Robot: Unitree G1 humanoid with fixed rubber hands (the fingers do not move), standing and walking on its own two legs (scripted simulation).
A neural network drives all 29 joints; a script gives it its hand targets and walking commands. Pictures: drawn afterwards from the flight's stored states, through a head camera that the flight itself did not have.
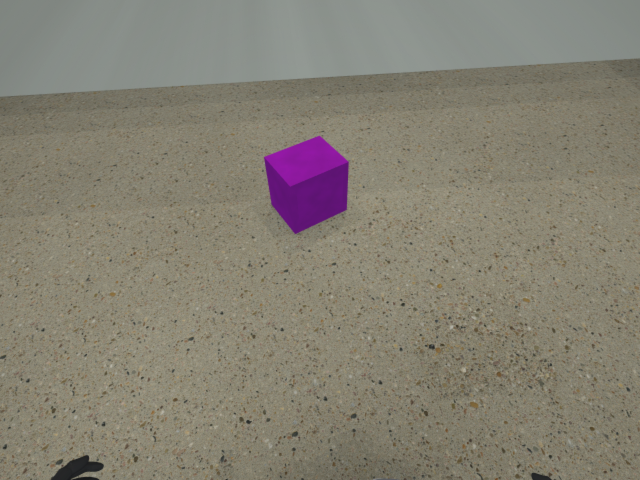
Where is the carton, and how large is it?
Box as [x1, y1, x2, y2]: [264, 136, 348, 233]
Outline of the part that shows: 320,136 317,136 264,157 272,205 295,233 346,209 348,162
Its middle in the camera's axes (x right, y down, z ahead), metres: -0.05 -0.25 +1.67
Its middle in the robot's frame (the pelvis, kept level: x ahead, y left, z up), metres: +1.33 +0.01 -0.63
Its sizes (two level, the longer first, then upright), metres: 0.270 0.220 0.270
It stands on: the floor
